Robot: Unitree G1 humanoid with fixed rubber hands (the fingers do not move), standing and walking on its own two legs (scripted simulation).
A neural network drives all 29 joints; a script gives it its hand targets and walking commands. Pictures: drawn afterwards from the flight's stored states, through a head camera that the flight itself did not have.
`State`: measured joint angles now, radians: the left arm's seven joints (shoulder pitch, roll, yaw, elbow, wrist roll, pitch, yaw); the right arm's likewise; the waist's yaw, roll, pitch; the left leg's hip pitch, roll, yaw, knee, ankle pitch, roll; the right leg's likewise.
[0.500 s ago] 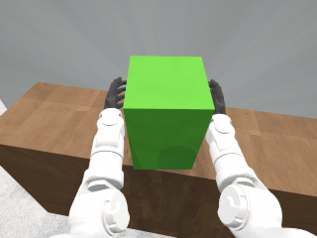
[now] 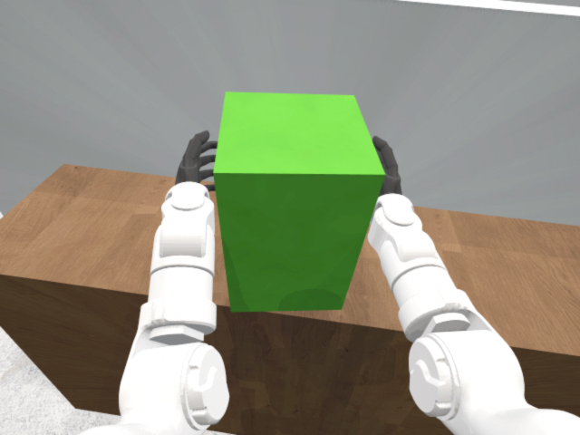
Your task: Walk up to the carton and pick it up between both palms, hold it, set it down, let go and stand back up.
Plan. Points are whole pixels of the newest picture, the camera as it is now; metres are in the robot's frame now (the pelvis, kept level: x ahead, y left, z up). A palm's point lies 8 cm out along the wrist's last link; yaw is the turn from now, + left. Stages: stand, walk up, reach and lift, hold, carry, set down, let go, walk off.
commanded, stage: reach and lift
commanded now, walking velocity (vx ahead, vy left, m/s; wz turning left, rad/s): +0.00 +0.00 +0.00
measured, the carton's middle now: (288, 210) +0.40 -0.01 +0.14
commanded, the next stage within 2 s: hold in 1.58 s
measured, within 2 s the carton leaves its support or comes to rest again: neither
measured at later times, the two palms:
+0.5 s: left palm (183, 170) +0.38 +0.12 +0.23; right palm (394, 172) +0.37 -0.14 +0.23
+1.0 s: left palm (176, 153) +0.38 +0.13 +0.25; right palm (395, 151) +0.37 -0.14 +0.26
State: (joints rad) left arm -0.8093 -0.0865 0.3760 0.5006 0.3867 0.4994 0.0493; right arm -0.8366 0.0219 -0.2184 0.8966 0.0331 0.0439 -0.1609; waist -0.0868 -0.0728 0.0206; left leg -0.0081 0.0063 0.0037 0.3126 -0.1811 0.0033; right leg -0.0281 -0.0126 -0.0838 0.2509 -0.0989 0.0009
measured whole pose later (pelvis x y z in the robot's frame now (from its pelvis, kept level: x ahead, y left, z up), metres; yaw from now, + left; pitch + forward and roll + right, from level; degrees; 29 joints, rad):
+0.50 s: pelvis -0.01 +0.00 +0.00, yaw +1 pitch -10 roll -1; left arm -0.84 -0.06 0.39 0.38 0.39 0.69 0.02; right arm -0.90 -0.01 -0.11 0.81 0.15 0.23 -0.20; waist -0.12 -0.06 0.02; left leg 0.03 0.01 -0.01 0.33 -0.19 0.00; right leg 0.02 -0.01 -0.10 0.25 -0.10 0.00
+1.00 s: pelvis +0.00 +0.00 +0.00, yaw +1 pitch -10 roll -1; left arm -0.87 -0.03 0.38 0.32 0.39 0.80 -0.01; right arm -0.96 -0.03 -0.06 0.75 0.23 0.36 -0.25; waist -0.13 -0.05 0.00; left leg 0.03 0.02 -0.01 0.36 -0.21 0.00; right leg 0.03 0.00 -0.10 0.26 -0.11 0.00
